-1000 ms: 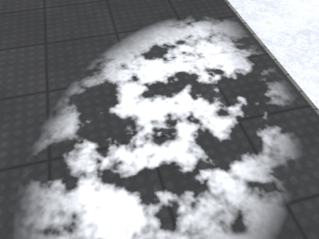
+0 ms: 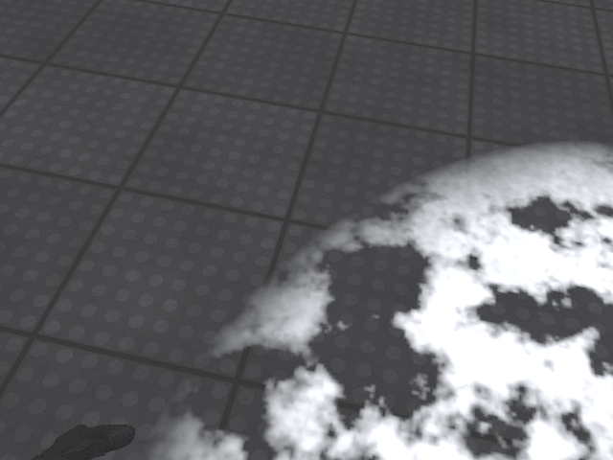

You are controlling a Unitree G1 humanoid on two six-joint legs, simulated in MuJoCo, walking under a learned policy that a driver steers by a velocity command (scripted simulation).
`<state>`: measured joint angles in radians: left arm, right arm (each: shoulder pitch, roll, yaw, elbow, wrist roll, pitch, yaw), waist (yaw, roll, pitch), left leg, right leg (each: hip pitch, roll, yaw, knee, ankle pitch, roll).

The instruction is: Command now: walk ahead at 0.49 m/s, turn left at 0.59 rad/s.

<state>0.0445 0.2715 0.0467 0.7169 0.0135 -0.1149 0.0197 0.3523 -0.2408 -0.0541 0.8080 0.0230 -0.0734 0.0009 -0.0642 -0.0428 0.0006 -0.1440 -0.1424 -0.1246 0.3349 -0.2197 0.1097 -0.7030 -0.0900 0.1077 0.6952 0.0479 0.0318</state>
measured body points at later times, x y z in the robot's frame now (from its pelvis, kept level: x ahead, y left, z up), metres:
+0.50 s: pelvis +0.27 -0.02 +0.00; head +0.29 -0.02 +0.45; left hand +0.21 +0.25 -0.12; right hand +0.52 -0.21 -0.09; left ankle +0.36 +0.18 -0.68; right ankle +0.25 -0.14 -0.74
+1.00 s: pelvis +0.50 +0.10 +0.00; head +0.52 +0.12 +0.45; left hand +0.58 +0.39 -0.11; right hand +0.62 -0.15 -0.11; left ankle +0.44 +0.18 -0.74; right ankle +0.68 -0.02 -0.68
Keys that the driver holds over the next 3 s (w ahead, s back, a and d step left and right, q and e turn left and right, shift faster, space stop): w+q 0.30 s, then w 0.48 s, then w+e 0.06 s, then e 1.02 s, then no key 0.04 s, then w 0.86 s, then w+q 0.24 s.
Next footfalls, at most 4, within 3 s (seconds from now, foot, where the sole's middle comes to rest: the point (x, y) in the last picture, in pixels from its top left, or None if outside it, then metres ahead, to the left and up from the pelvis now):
0.16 right None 0.29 -0.13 -0.78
0.68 left None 0.47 0.19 -0.78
1.16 right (268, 349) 0.75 0.04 -0.78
1.64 left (175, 366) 0.71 0.25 -0.78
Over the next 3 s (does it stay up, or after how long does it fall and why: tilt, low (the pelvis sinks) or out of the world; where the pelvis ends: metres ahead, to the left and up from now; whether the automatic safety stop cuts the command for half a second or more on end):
stays up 1.04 -0.02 -0.01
